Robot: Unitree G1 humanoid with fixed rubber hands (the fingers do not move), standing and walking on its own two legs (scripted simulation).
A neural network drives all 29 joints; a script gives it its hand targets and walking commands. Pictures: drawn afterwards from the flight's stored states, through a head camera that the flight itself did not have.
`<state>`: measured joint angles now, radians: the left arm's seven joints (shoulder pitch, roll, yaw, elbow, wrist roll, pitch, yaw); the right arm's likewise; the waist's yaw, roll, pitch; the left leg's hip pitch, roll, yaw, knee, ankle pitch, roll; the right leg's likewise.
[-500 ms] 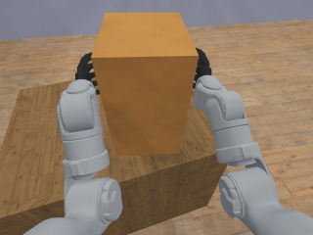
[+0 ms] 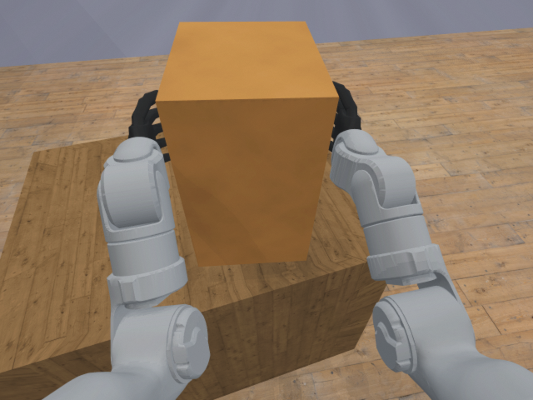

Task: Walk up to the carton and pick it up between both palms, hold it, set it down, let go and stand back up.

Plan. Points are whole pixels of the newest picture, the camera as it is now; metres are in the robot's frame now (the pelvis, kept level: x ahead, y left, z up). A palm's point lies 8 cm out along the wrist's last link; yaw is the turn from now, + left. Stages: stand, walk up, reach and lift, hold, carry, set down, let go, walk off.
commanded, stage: hold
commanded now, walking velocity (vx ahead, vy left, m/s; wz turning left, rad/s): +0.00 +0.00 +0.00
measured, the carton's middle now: (248, 151) +0.39 +0.00 +0.19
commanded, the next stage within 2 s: none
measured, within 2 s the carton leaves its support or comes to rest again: neither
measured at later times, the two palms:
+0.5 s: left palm (146, 146) +0.36 +0.13 +0.23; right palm (345, 138) +0.37 -0.13 +0.22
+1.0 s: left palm (132, 160) +0.33 +0.14 +0.24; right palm (349, 124) +0.34 -0.12 +0.26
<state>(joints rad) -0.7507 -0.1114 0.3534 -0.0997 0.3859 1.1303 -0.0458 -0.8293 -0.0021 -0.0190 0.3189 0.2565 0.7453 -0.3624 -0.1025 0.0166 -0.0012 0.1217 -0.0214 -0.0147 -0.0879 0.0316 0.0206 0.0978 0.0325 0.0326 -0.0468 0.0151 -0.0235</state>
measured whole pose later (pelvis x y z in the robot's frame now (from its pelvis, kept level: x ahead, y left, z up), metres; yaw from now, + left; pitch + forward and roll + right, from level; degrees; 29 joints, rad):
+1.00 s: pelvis -0.02 -0.01 +0.00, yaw +4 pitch -8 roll +0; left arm -0.74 -0.06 0.25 -0.04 0.40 1.04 -0.05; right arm -0.84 -0.01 -0.07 0.39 0.34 0.62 -0.37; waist -0.15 -0.12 -0.02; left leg 0.00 -0.02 -0.07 0.26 -0.12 0.00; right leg 0.04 0.04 -0.06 0.21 -0.12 -0.04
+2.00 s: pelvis +0.00 -0.01 +0.00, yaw +0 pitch -2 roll +0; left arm -0.75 -0.11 0.36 -0.07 0.38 1.10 -0.05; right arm -0.84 0.01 -0.03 0.35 0.24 0.73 -0.37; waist -0.07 0.01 -0.01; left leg 0.09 -0.01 0.00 -0.09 0.04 0.01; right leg 0.06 0.04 0.02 -0.03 0.01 -0.03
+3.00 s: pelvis -0.03 -0.02 +0.00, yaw +4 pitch -5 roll +0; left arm -0.80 -0.08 0.27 0.01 0.37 0.98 -0.03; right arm -0.85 -0.03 -0.07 0.40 0.28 0.58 -0.36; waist -0.13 -0.08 -0.02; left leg -0.06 0.00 -0.06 0.26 -0.12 -0.01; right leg -0.02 0.04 -0.08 0.19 -0.09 -0.05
